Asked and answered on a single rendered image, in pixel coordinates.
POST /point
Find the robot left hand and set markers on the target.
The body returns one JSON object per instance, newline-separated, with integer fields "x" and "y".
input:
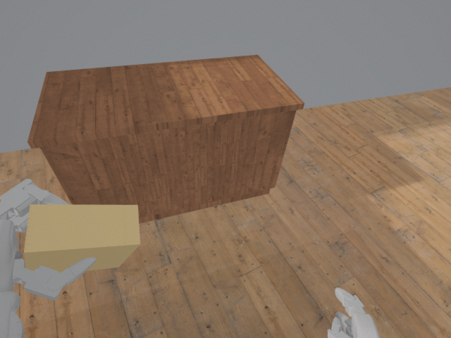
{"x": 14, "y": 212}

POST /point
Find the robot right hand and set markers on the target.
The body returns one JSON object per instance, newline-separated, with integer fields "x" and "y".
{"x": 361, "y": 325}

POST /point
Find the sponge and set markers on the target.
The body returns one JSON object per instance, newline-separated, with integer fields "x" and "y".
{"x": 59, "y": 236}

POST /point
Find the table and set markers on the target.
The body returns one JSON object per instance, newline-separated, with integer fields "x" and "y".
{"x": 170, "y": 137}

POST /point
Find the robot left forearm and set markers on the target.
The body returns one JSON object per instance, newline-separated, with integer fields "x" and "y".
{"x": 10, "y": 324}

